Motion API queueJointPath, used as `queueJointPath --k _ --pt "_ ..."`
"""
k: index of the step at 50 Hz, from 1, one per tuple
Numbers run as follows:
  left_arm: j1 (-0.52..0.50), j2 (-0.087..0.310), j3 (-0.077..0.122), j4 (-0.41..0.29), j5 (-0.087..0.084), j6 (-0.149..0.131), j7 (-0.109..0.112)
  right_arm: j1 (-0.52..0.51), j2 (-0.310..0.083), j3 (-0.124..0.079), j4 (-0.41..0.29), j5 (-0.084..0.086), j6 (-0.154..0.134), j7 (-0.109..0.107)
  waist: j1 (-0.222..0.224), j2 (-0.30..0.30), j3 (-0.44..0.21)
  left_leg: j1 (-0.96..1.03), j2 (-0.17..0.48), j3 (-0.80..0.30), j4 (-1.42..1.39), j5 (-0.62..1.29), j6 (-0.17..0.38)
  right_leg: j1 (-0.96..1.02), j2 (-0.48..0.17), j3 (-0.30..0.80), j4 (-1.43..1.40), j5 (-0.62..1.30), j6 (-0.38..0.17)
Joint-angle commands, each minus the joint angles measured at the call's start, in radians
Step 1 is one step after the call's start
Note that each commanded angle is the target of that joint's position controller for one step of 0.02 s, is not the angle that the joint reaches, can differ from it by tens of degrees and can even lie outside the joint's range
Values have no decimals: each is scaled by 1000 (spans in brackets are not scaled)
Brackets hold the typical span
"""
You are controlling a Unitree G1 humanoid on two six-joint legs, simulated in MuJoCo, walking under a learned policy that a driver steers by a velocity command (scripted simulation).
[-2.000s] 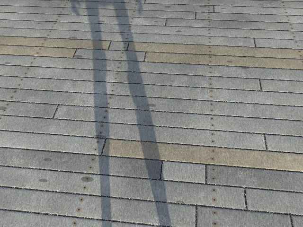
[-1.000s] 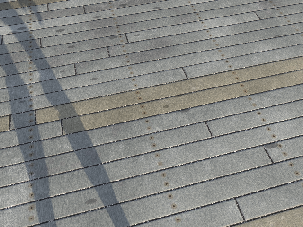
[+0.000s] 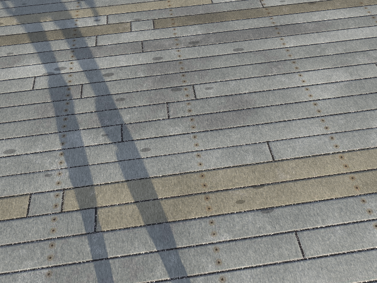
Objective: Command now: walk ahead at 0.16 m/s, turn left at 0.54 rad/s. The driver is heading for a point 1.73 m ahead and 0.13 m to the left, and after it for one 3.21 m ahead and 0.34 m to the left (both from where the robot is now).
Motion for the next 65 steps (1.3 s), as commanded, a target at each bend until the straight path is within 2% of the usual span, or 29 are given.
queueJointPath --k 1,5,7,8,9,10,11,13,16,20,27,30,31,32,33,34,36,37,40,44,51,54,56,57,58,59,60,62,65 --pt "19 220 67 -47 -13 -9 -3 -87 -46 4 -119 -1 -16 20 50 -201 -94 2 18 62 -141 -4 29 116 -247 178 -178 -21 -204" --pt "5 233 73 -26 -43 -27 -30 -20 -61 -4 -100 -2 -29 36 0 -184 -57 178 -7 121 -385 57 120 42 -256 137 -156 -153 -170" --pt "10 169 56 -10 -42 -34 -36 151 -87 -25 -26 6 -37 28 -69 -108 -101 459 -43 111 -500 82 173 -107 -191 30 40 -168 -101" --pt "-29 93 31 -38 -10 -41 -42 273 -171 -52 -3 12 -43 15 -112 123 -124 634 158 -199 -588 59 253 -329 -96 -87 412 -266 -10" --pt "-114 85 27 -126 -6 -65 -41 282 -283 -66 -30 -6 -69 24 -118 282 -92 692 351 -685 -709 -126 457 -685 72 4 636 -420 33" --pt "-152 157 42 -125 -32 -88 -47 253 -189 -41 -41 -17 -95 29 -134 155 -55 659 361 -673 -752 -181 472 -737 4 128 730 -375 16" --pt "-125 186 50 -110 -45 -102 -60 201 -126 -17 -45 -18 -111 25 -89 145 -8 618 326 -563 -750 -137 427 -737 -30 135 708 -255 -7" --pt "-85 187 54 -68 -10 -112 -62 135 -81 2 -57 -9 -115 15 -53 87 17 551 246 -391 -747 65 361 -666 -63 120 608 -91 4" --pt "-81 140 40 -52 -6 -111 -72 135 -99 3 -59 -23 -117 -2 -42 72 0 486 184 -236 -766 349 329 -552 -43 83 482 89 40" --pt "-175 92 14 -68 -20 -110 -81 191 -118 -1 -24 -17 -122 -13 -83 70 21 417 146 -136 -781 389 296 -435 -5 59 231 274 49" --pt "-231 121 14 -96 -31 -122 -107 252 -133 -10 36 -4 -118 -14 -73 77 65 525 225 -156 -731 488 273 -374 15 72 70 243 -28" --pt "2 190 51 -40 -23 -116 -87 237 -139 -8 34 -11 -104 -18 57 91 -121 525 160 -95 -410 983 227 -14 88 0 63 178 -102" --pt "179 235 61 -11 -12 -113 -78 242 -102 10 18 -26 -101 -20 130 40 -267 331 119 -81 -141 791 196 308 -48 143 118 186 -166" --pt "282 317 81 23 -4 -111 -81 387 21 44 1 -16 -117 -10 71 -266 -449 -56 -71 -54 282 122 118 673 -317 667 30 -99 -344" --pt "284 217 54 30 -23 -112 -85 321 -55 33 17 0 -135 -5 108 -257 -439 -168 -81 -166 381 -171 129 649 -327 849 -130 -263 -324" --pt "198 181 39 26 -29 -108 -77 202 -116 15 -19 24 -144 2 101 -196 -243 -253 -21 -135 414 -115 138 499 -304 691 -154 -291 -274" --pt "85 147 25 16 -13 -99 -71 101 -97 19 -41 -3 -154 3 43 -53 -74 -210 67 -73 298 25 143 212 -228 486 -203 -107 -235" --pt "60 137 19 12 0 -104 -70 126 -85 16 -35 -7 -148 3 4 -89 -60 -149 98 -78 258 67 139 125 -205 435 -230 -36 -235" --pt "38 135 19 30 -12 -120 -70 170 -36 26 -12 -10 -122 0 -37 -106 -39 -96 122 -55 169 99 111 10 -173 319 -299 59 -253" --pt "70 174 28 58 -19 -120 -60 36 -18 38 -51 -26 -129 0 -6 -77 9 -147 130 -31 -77 321 78 6 -145 206 -335 157 -242" --pt "190 213 37 121 -39 -87 -51 -162 -15 43 -109 -8 -152 33 67 -76 34 -104 69 -2 -392 449 99 163 -182 163 -273 188 -193" --pt "186 229 43 135 -40 -66 -45 -125 -47 30 -110 -10 -156 42 25 -98 6 -37 42 14 -437 328 140 253 -213 175 -178 329 -162" --pt "171 197 29 131 -31 -56 -41 111 -119 -10 -46 -16 -155 31 -97 -77 -151 308 7 51 -459 318 193 189 -130 103 129 546 -111" --pt "191 129 0 103 1 -58 -38 286 -201 -30 -21 -25 -149 19 -148 72 -318 602 212 -186 -429 341 259 -8 -60 49 471 256 -67" --pt "316 36 -25 94 -19 -80 -46 298 -255 -38 -5 -28 -147 28 -67 337 -406 855 373 -667 -585 70 410 -379 115 100 758 -341 -20" --pt "240 157 -1 107 -42 -97 -53 277 -142 -11 -20 -17 -149 31 -112 188 -342 819 351 -675 -644 -64 377 -494 56 201 855 -348 -30" --pt "142 196 11 77 -58 -108 -58 212 -108 2 -27 -18 -151 28 -108 124 -212 705 322 -527 -654 -13 340 -541 9 178 852 -253 -45" --pt "72 169 10 65 -30 -109 -53 110 -76 14 -37 -31 -151 30 -58 17 -93 488 251 -352 -699 214 325 -486 -65 147 753 -106 -35" --pt "119 127 5 81 -27 -84 -54 86 -60 17 -25 -29 -167 30 -4 53 -84 378 216 -236 -764 372 340 -388 -95 143 675 -43 -9"
Keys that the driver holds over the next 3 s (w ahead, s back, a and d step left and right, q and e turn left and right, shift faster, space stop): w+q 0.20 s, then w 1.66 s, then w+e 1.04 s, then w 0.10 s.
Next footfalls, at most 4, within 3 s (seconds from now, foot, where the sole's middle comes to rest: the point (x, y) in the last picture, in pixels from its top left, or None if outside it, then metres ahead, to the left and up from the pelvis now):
0.16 left None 0.04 0.14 -0.78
0.62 right None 0.43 -0.01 -0.78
1.12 left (127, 233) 0.65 0.30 -0.78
1.66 right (172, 156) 1.01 0.14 -0.78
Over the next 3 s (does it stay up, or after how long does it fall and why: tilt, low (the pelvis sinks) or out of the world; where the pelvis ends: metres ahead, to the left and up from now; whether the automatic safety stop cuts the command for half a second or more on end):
stays up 1.49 0.21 0.01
